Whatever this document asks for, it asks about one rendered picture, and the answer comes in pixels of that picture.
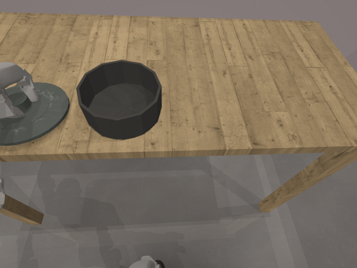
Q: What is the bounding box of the lid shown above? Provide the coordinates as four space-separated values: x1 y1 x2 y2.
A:
0 82 70 146

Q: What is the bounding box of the robot left shin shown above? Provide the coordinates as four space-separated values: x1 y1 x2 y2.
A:
141 256 156 262

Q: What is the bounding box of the knob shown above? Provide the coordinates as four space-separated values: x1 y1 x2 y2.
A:
8 92 31 112

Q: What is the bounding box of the robot left hand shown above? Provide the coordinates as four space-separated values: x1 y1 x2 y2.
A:
0 62 39 119

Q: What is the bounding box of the pot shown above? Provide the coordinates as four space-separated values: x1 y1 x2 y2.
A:
76 60 162 140

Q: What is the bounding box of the table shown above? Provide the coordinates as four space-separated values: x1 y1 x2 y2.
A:
0 12 357 225

